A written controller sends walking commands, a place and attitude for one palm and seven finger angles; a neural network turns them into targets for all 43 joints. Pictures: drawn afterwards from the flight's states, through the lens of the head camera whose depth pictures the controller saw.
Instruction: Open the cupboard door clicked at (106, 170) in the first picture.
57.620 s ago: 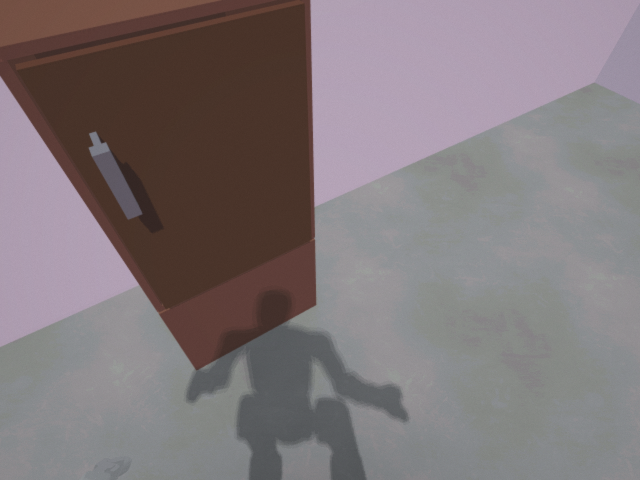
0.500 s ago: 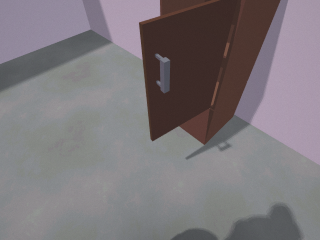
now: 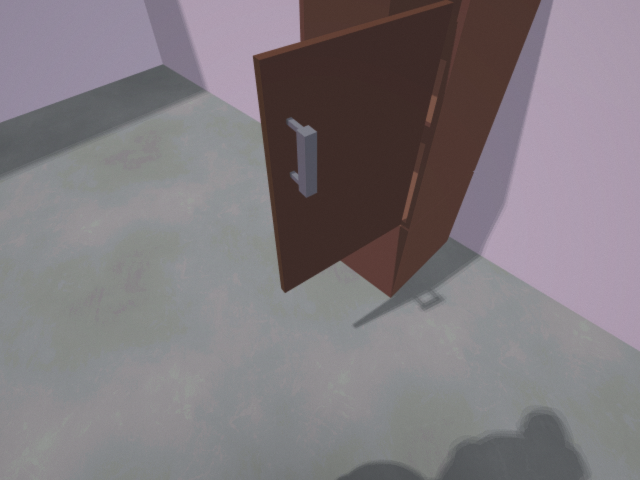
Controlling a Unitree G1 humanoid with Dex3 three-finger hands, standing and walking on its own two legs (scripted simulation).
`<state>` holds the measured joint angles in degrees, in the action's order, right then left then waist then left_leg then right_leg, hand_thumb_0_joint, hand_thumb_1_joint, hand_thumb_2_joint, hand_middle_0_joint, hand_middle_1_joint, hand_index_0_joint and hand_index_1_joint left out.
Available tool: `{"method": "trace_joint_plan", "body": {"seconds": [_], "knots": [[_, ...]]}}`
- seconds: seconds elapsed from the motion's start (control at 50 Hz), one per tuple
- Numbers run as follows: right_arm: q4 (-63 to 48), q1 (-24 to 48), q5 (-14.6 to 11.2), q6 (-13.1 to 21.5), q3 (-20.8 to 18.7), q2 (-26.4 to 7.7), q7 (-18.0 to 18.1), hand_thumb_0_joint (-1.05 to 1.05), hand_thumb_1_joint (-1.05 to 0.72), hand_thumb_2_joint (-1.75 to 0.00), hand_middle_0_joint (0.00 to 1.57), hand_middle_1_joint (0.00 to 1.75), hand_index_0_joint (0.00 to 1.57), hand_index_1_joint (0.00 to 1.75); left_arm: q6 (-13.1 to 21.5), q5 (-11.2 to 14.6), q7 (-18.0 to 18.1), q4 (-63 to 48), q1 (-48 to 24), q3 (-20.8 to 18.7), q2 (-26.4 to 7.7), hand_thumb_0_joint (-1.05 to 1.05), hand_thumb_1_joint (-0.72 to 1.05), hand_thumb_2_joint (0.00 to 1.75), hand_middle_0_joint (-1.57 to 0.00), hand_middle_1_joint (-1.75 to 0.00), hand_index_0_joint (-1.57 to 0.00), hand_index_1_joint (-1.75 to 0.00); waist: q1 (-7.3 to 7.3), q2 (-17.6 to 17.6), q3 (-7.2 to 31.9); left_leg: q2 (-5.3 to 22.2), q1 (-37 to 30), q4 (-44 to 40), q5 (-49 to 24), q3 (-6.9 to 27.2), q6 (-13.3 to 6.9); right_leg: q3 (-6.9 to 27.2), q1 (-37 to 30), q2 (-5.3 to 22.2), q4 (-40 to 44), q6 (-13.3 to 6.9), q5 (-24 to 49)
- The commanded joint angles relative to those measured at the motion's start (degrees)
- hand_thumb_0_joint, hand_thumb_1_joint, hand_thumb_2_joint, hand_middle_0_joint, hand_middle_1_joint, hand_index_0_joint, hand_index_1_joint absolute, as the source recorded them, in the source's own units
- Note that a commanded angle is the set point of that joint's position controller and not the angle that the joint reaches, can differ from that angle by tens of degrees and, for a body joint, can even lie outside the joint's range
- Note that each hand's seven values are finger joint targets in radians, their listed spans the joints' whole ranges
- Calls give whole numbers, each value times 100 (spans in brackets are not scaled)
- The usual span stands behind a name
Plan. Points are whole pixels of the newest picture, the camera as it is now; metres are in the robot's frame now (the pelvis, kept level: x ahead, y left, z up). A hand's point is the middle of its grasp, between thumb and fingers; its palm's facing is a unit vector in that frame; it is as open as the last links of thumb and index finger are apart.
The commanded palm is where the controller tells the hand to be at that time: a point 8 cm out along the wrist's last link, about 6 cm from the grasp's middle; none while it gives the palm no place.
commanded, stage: look to check the result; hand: left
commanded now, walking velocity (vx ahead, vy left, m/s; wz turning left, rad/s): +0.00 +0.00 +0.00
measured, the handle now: (300, 157) +0.61 +0.06 +0.06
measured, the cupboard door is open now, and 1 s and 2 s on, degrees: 80 80 80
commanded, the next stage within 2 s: stand and wait in 0.50 s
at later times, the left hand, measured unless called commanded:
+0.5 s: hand out of the picture -0.02 +0.15 -0.18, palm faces +0.04 -0.98 -0.19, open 7.4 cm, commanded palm none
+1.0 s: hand out of the picture +0.00 +0.17 -0.18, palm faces +0.02 -0.98 -0.20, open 7.4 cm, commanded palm none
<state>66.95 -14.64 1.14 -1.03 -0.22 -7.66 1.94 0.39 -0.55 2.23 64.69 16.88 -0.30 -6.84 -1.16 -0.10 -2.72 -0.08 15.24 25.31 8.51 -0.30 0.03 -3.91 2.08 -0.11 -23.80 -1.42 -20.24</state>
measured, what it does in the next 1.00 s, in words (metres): stands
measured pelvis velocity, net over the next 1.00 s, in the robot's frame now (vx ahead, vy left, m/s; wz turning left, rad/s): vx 0.02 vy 0.00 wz -0.01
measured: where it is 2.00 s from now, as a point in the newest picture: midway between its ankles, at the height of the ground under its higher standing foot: outside the picture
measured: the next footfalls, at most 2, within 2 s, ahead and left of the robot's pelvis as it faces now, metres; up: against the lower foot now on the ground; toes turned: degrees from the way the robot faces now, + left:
none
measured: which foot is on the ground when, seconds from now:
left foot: down 0.00-1.00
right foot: down 0.00-1.00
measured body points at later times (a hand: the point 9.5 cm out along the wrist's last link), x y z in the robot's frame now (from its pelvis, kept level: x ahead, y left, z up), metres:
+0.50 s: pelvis +0.02 -0.01 +0.00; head +0.03 -0.01 +0.45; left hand -0.02 +0.21 -0.16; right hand +0.03 -0.23 -0.16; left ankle +0.06 +0.12 -0.74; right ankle -0.08 -0.10 -0.74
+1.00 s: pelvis +0.02 +0.00 +0.00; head +0.04 +0.00 +0.45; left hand +0.00 +0.22 -0.16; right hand +0.02 -0.23 -0.16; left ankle +0.06 +0.12 -0.74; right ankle -0.08 -0.10 -0.74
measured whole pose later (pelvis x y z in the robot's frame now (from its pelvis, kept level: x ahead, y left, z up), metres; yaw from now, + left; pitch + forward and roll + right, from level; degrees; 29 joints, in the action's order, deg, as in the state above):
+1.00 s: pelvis +0.02 +0.00 +0.00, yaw -1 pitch -2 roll +1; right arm 66.1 -12.5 0.9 -0.8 -0.2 -8.8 2.4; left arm 0.2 -0.6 2.3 64.5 17.6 -0.7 -8.5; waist -0.4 0.7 -3.7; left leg 0.2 13.3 24.9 10.0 -0.8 0.4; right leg -3.4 -0.8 -0.4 -20.8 -1.6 -20.2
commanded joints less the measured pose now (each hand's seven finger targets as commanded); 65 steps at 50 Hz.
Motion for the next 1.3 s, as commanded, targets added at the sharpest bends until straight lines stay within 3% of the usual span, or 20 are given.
{"method": "trace_joint_plan", "body": {"seconds": [0.0, 0.1, 0.24, 0.44, 0.54, 0.86, 1.28], "knots": [[-158, -239, -3, 83, -73, -534, 48, 0, -90, -90, 20, 30, 20, 30, 22, 32, 51, -20, 621, -132, -604, 0, 90, 90, -20, -30, -20, -30, 73, 28, -140, 478, -513, -121, -1037, 411, -214, 440, 694, 616, 563, -57, 1384], [-163, -251, -11, 92, -75, -529, 73, 0, -90, -90, 20, 30, 20, 30, 25, 27, 66, -21, 706, -143, -571, 0, 90, 90, -20, -30, -20, -30, 77, 128, -67, 488, -595, -21, -1270, 341, -232, 432, 586, 629, 526, -17, 1929], [-163, -222, -14, 70, -74, -562, 81, 0, -90, -90, 20, 30, 20, 30, 8, 31, 64, -18, 749, -135, -572, 0, 90, 90, -20, -30, -20, -30, 67, 49, -185, 496, -615, -37, -1147, 337, -227, 440, 638, 607, 575, -26, 1711], [-214, -91, -20, 78, -81, -626, 93, 0, -90, -90, 20, 30, 20, 30, 17, 23, 60, -20, 764, -129, -596, 0, 90, 90, -20, -30, -20, -30, 79, 170, -180, 503, -715, -30, -1234, 310, -234, 442, 605, 616, 595, 14, 2035], [-228, -62, -18, 90, -75, -654, 92, 0, -90, -90, 20, 30, 20, 30, 15, 22, 46, -33, 732, -138, -639, 0, 90, 90, -20, -30, -20, -30, 85, -6, -175, 503, -694, -73, -1234, 328, -227, 445, 561, 611, 635, 2, 1839], [-261, -10, -27, 101, -88, -758, 85, 0, -90, -90, 20, 30, 20, 30, 31, 22, 36, -83, 643, -147, -733, 0, 90, 90, -20, -30, -20, -30, 108, 155, -135, 515, -777, -126, -1226, 334, -226, 424, 509, 606, 705, 6, 1869], [-225, 38, -21, 108, -96, -814, 68, 0, -90, -90, 20, 30, 20, 30, 34, 28, 18, -58, 579, -121, -777, 0, 90, 90, -20, -30, -20, -30, 91, -1, -180, 515, -812, -294, -1023, 406, -223, 453, 576, 609, 786, -28, 1368]]}}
